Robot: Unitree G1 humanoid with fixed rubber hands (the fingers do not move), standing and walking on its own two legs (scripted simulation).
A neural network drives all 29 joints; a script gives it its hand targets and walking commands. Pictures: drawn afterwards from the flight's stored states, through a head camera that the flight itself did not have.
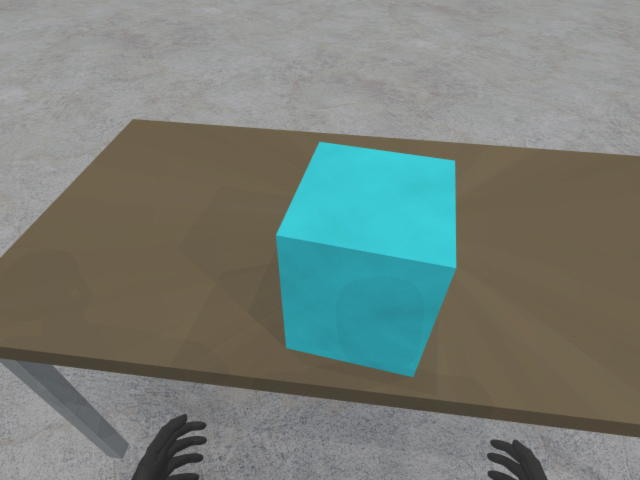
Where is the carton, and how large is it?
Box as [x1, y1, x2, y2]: [276, 142, 455, 376]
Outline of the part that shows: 319,142 276,234 286,347 412,376 455,269 454,161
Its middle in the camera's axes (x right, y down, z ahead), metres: +0.07 +0.03 +0.59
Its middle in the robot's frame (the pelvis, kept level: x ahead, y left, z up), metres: +0.44 -0.03 +0.04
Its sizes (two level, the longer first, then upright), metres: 0.210 0.200 0.250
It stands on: a table, 0.69 m high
